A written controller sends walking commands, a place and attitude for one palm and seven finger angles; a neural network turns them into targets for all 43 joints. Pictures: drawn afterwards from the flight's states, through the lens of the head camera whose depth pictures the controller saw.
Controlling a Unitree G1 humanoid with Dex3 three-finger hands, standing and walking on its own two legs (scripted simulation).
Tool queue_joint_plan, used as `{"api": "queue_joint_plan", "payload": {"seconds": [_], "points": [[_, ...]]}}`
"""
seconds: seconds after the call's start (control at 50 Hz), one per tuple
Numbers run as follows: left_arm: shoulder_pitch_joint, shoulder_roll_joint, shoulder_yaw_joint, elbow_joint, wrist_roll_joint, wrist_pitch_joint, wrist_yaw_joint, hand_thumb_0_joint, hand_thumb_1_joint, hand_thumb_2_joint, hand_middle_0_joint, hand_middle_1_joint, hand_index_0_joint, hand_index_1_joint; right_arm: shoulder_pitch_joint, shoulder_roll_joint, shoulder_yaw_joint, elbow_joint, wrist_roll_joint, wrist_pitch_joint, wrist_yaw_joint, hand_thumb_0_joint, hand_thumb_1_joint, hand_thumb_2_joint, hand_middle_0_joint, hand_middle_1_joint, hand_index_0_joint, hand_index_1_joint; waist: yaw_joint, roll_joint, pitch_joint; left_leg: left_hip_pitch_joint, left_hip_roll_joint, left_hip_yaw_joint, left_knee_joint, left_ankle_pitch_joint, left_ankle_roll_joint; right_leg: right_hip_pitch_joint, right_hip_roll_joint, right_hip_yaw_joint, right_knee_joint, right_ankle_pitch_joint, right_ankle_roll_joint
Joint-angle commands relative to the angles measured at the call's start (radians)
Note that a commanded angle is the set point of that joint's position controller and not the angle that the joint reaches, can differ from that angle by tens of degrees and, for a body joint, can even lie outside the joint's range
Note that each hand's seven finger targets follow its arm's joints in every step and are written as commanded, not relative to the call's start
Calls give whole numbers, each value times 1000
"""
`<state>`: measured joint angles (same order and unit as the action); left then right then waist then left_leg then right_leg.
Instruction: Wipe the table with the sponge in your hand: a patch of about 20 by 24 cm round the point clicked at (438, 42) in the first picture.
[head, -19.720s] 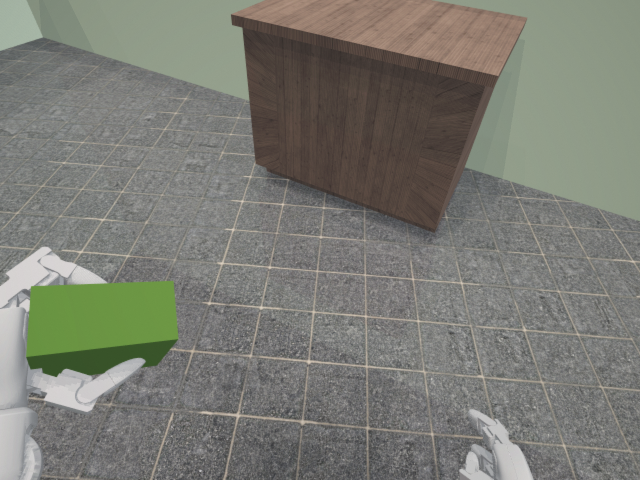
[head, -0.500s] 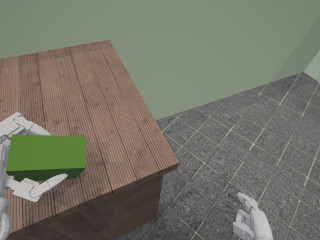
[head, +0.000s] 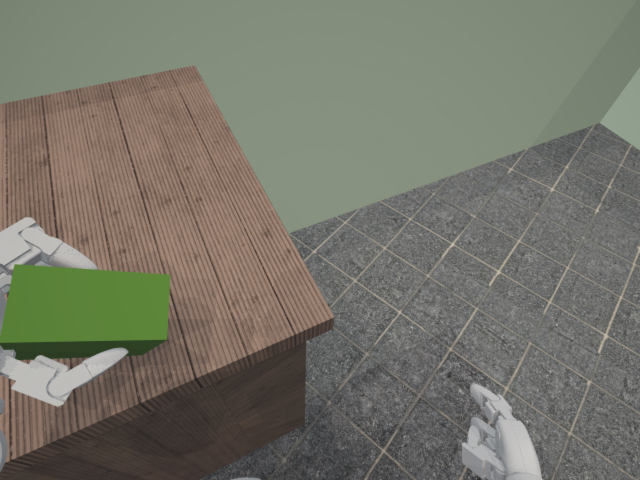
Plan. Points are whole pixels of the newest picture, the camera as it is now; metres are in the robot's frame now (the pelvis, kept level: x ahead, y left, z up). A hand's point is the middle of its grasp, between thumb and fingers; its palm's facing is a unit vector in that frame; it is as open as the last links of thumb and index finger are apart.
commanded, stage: shuffle to correct the standing spot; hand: left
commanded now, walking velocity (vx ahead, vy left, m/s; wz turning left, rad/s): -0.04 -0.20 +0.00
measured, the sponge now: (111, 318) +0.23 +0.21 +0.15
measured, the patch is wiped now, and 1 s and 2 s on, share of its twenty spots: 0.00 0.00 0.00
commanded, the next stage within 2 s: come to a stop and stand still in 1.78 s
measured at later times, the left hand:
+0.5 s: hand (56, 332) +0.21 +0.24 +0.16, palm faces +0.29 -0.86 -0.43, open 9.9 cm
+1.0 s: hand (62, 324) +0.22 +0.24 +0.16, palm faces +0.29 -0.86 -0.42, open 9.9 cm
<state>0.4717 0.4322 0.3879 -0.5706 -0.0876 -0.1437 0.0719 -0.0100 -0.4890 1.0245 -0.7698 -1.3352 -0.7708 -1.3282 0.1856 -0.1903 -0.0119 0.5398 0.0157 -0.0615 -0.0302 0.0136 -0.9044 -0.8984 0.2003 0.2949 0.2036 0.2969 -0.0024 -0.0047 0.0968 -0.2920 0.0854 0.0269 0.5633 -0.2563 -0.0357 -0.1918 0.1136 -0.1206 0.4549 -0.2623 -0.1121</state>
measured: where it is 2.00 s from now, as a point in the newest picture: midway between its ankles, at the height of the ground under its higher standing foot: outside the picture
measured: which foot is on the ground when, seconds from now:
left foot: down 0.00-1.00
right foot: down 0.00-1.00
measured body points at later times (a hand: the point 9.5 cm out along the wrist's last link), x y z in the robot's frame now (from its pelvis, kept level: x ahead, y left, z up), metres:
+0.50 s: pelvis -0.01 +0.00 +0.00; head +0.02 +0.01 +0.45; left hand +0.19 +0.28 +0.19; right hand +0.17 -0.22 -0.08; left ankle +0.02 +0.14 -0.73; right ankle -0.01 -0.04 -0.73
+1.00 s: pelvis +0.00 +0.00 +0.00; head +0.03 +0.01 +0.45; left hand +0.19 +0.28 +0.19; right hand +0.17 -0.23 -0.08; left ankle +0.02 +0.14 -0.73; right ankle -0.01 -0.04 -0.73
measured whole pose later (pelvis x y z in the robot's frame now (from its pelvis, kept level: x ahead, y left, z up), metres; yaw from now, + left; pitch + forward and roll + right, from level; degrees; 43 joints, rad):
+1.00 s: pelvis +0.00 +0.00 +0.00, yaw +0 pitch -1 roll -1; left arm 0.53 0.42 0.36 -0.56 -0.10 -0.13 0.09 -0.01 -0.49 1.03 -0.77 -1.33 -0.77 -1.33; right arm 0.21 -0.19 -0.01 0.55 0.02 -0.04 -0.03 0.01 -0.90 -0.90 0.20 0.29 0.20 0.30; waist -0.01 0.00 0.06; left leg -0.28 0.08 0.03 0.56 -0.26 -0.03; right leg -0.18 0.11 -0.11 0.45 -0.26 -0.12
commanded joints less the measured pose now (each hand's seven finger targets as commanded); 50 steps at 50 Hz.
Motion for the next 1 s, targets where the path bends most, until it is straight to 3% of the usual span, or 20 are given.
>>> {"api": "queue_joint_plan", "payload": {"seconds": [0.0, 0.04, 0.06, 0.08, 0.12, 0.16, 0.2, 0.26, 0.3, 0.38, 0.44, 0.48, 0.52, 0.56, 0.62, 0.68, 0.78, 0.9, 0.96, 0.98], "points": [[10, 141, 129, -179, -27, -51, 23, 0, 100, 1300, -1200, -1600, -1200, -1600, -36, -135, -59, -146, 9, -47, -14, 0, -900, -900, 200, 300, 200, 300, -1, -51, -229, 52, 7, -15, 46, 58, 61, 47, -261, 236, -115, 326, 105], [-8, 149, 132, -193, -29, -56, 31, 0, 100, 1300, -1200, -1600, -1200, -1600, -43, -125, -52, -141, 7, -49, -19, 0, -900, -900, 200, 300, 200, 300, 1, -69, -204, 43, -6, -7, 51, -1, 61, 20, -284, 269, -152, 245, 107], [-39, 157, 133, -211, -26, -55, 37, 0, 100, 1300, -1200, -1600, -1200, -1600, -61, -124, -46, -140, 8, -51, -22, 0, -900, -900, 200, 300, 200, 300, 0, -42, -182, 65, -6, -19, 32, 4, 60, -20, -287, 279, -159, 197, 91], [-50, 144, 115, -211, -26, -62, 39, 0, 100, 1300, -1200, -1600, -1200, -1600, -57, -117, -39, -132, 2, -53, -25, 0, -900, -900, 200, 300, 200, 300, 0, -33, -177, 80, 6, -22, -4, 19, 69, -31, -276, 256, -156, 149, 88], [-83, 148, 109, -224, -20, -67, 40, 0, 100, 1300, -1200, -1600, -1200, -1600, -62, -126, -44, -132, -2, -60, -31, 0, -900, -900, 200, 300, 200, 300, 5, 32, -156, 107, 43, -53, -77, 47, 82, -46, -234, 232, -130, 125, 115], [-147, 156, 102, -249, -7, -72, 43, 0, 100, 1300, -1200, -1600, -1200, -1600, -87, -130, -39, -130, -5, -60, -36, 0, -900, -900, 200, 300, 200, 300, 5, 140, -132, 84, 106, -125, -155, 104, 101, -25, -186, 183, -70, 138, 137], [-154, 147, 90, -215, 2, -73, 39, 0, 100, 1300, -1200, -1600, -1200, -1600, -72, -130, -40, -129, -6, -61, -34, 0, -900, -900, 200, 300, 200, 300, 8, 171, -138, 28, 158, -169, -175, 176, 125, 47, -164, 151, -18, 154, 152], [-133, 125, 75, -195, 11, -64, 31, 0, 100, 1300, -1200, -1600, -1200, -1600, -58, -129, -48, -137, -1, -64, -22, 0, -900, -900, 200, 300, 200, 300, 6, 156, -165, 55, 143, -159, -155, 252, 105, 80, -160, 133, -45, 177, 118], [-82, 117, 77, -179, 6, -64, 24, 0, 100, 1300, -1200, -1600, -1200, -1600, -39, -138, -56, -144, 1, -60, -14, 0, -900, -900, 200, 300, 200, 300, 7, 127, -190, 58, 134, -144, -135, 240, 99, 101, -160, 129, -65, 187, 118], [-5, 114, 92, -158, -9, -56, 23, 0, 100, 1300, -1200, -1600, -1200, -1600, -42, -132, -46, -150, 4, -45, -8, 0, -900, -900, 200, 300, 200, 300, 1, 52, -185, 13, 88, -101, -108, 69, 80, 86, -184, 158, -107, 152, 101], [-24, 147, 123, -192, -19, -58, 32, 0, 100, 1300, -1200, -1600, -1200, -1600, -38, -125, -51, -149, 9, -42, -13, 0, -900, -900, 200, 300, 200, 300, -4, -16, -189, 40, 28, -46, -21, -53, 65, 10, -243, 247, -166, 86, 75], [-47, 141, 112, -207, -24, -57, 41, 0, 100, 1300, -1200, -1600, -1200, -1600, -39, -116, -41, -140, 7, -44, -17, 0, -900, -900, 200, 300, 200, 300, -12, -28, -185, 73, 8, -34, 19, -44, 63, -44, -274, 285, -195, 48, 49], [-60, 150, 117, -201, -25, -56, 46, 0, 100, 1300, -1200, -1600, -1200, -1600, -43, -117, -42, -138, 6, -52, -22, 0, -900, -900, 200, 300, 200, 300, -7, -35, -165, 87, 9, -35, 10, -26, 65, -62, -275, 284, -197, 52, 55], [-102, 149, 103, -228, -18, -58, 50, 0, 100, 1300, -1200, -1600, -1200, -1600, -67, -121, -39, -136, 6, -57, -27, 0, -900, -900, 200, 300, 200, 300, -5, 37, -150, 114, 30, -59, -59, 35, 70, -64, -257, 256, -155, 92, 57], [-109, 145, 100, -185, -7, -61, 46, 0, 100, 1300, -1200, -1600, -1200, -1600, -65, -129, -39, -126, -2, -54, -29, 0, -900, -900, 200, 300, 200, 300, 1, 130, -140, 69, 122, -144, -155, 128, 108, 2, -173, 178, -74, 165, 132], [-116, 118, 73, -167, 2, -60, 37, 0, 100, 1300, -1200, -1600, -1200, -1600, -64, -123, -35, -127, -2, -49, -25, 0, -900, -900, 200, 300, 200, 300, 3, 122, -153, 50, 140, -151, -148, 222, 109, 61, -164, 147, -56, 202, 127], [-24, 121, 91, -176, -4, -58, 32, 0, 100, 1300, -1200, -1600, -1200, -1600, -46, -127, -46, -144, 4, -43, -10, 0, -900, -900, 200, 300, 200, 300, 1, 92, -210, 82, 111, -113, -91, 263, 87, 100, -179, 147, -88, 270, 102], [4, 156, 138, -194, -27, -55, 44, 0, 100, 1300, -1200, -1600, -1200, -1600, -40, -122, -49, -143, 9, -31, -14, 0, -900, -900, 200, 300, 200, 300, -10, -10, -214, 66, 32, -44, 3, 71, 64, 51, -255, 245, -136, 268, 72], [-37, 156, 129, -207, -25, -52, 50, 0, 100, 1300, -1200, -1600, -1200, -1600, -61, -116, -43, -142, 11, -33, -20, 0, -900, -900, 200, 300, 200, 300, -12, 5, -178, 88, 24, -50, -12, 57, 62, -6, -267, 258, -143, 218, 62], [-42, 142, 114, -197, -24, -55, 50, 0, 100, 1300, -1200, -1600, -1200, -1600, -60, -113, -36, -133, 6, -32, -22, 0, -900, -900, 200, 300, 200, 300, -12, 28, -167, 98, 37, -52, -36, 70, 73, -20, -250, 245, -143, 209, 71]]}}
